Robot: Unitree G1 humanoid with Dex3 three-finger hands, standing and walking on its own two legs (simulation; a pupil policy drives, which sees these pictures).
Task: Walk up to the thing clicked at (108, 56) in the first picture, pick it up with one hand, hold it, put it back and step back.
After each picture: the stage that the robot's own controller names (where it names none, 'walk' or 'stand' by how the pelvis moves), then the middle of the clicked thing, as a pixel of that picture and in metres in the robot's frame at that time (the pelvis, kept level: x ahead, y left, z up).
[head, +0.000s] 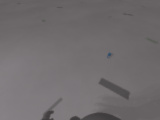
stand; (109, 55) +1.43 -0.37 -0.72
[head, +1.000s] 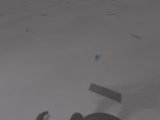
walk; (96, 57) +1.33 +0.01 -0.69
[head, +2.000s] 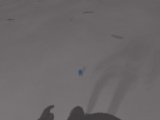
walk; (80, 72) +0.82 +0.26 -0.71
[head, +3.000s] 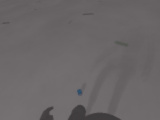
walk; (79, 92) +0.46 +0.23 -0.71
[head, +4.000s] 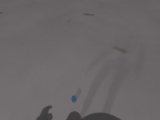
stand; (73, 99) +0.36 +0.20 -0.71
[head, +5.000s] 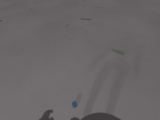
stand; (74, 104) +0.33 +0.20 -0.72
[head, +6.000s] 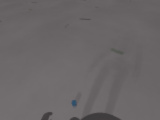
stand; (74, 103) +0.35 +0.21 -0.73
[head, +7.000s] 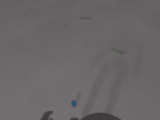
stand; (74, 104) +0.33 +0.22 -0.73
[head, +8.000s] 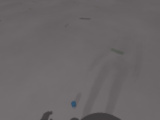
stand; (73, 104) +0.33 +0.22 -0.73
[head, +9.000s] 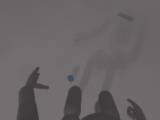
go down; (70, 78) +0.38 +0.21 -0.51
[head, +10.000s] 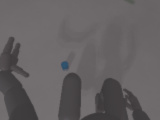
go down; (65, 66) +0.41 +0.25 -0.31
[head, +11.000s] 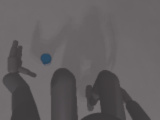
close in; (46, 59) +0.39 +0.28 -0.24
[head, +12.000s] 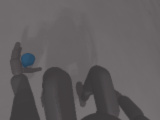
close; (28, 61) +0.39 +0.29 -0.21
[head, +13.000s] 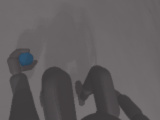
close; (26, 60) +0.38 +0.29 -0.22
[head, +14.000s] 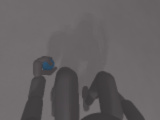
lift; (48, 65) +0.33 +0.27 -0.16
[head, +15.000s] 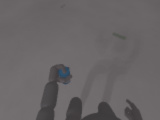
lift; (65, 75) +0.32 +0.19 +0.02
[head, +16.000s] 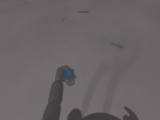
hold; (69, 77) +0.33 +0.16 +0.01
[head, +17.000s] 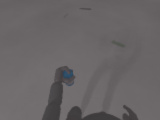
hold; (68, 77) +0.32 +0.18 -0.01
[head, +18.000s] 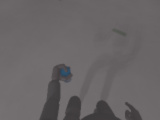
crouch; (66, 74) +0.34 +0.19 -0.05
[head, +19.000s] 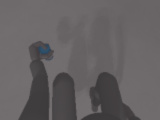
lower; (46, 52) +0.46 +0.28 -0.11
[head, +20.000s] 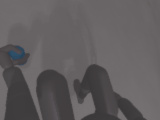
lower; (19, 56) +0.41 +0.31 -0.22
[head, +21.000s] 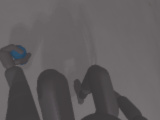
lower; (20, 56) +0.41 +0.31 -0.22
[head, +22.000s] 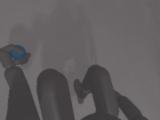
lower; (20, 56) +0.41 +0.31 -0.22
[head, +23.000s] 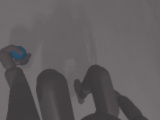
lower; (20, 56) +0.41 +0.31 -0.22
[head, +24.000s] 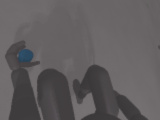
open; (25, 58) +0.40 +0.28 -0.23
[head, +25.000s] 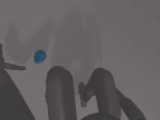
stand; (39, 57) +0.40 +0.27 -0.23
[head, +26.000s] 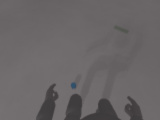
stand; (73, 86) +0.38 +0.19 -0.58
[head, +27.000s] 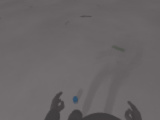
stand; (75, 100) +0.38 +0.19 -0.66
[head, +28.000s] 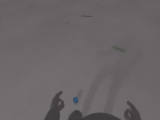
stand; (75, 100) +0.37 +0.18 -0.67
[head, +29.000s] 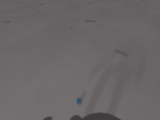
stand; (79, 101) +0.40 +0.16 -0.72
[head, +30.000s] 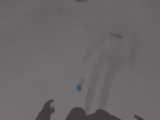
walk; (78, 88) +0.43 +0.15 -0.70
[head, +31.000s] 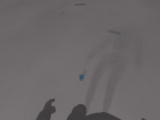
walk; (81, 77) +0.63 +0.20 -0.71
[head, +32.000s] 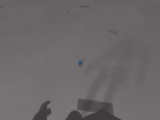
stand; (80, 63) +0.95 +0.21 -0.70
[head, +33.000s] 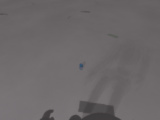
stand; (81, 66) +0.97 +0.21 -0.72
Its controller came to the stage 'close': yes
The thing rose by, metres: 0.72
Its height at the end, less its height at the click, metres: +0.00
